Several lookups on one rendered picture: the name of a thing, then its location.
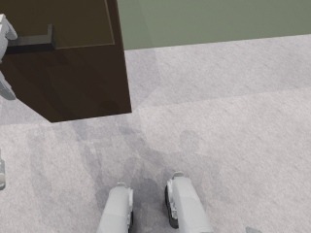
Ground right robot thigh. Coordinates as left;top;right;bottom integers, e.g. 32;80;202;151
167;176;215;233

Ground handle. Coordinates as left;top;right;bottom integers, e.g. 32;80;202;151
4;24;56;55

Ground drawer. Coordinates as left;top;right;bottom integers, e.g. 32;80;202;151
0;0;114;48

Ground robot left hand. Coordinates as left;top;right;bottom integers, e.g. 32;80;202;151
0;14;17;101

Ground cabinet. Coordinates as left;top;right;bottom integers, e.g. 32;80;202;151
0;0;132;123

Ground robot right foot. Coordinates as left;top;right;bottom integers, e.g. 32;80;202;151
164;186;179;229

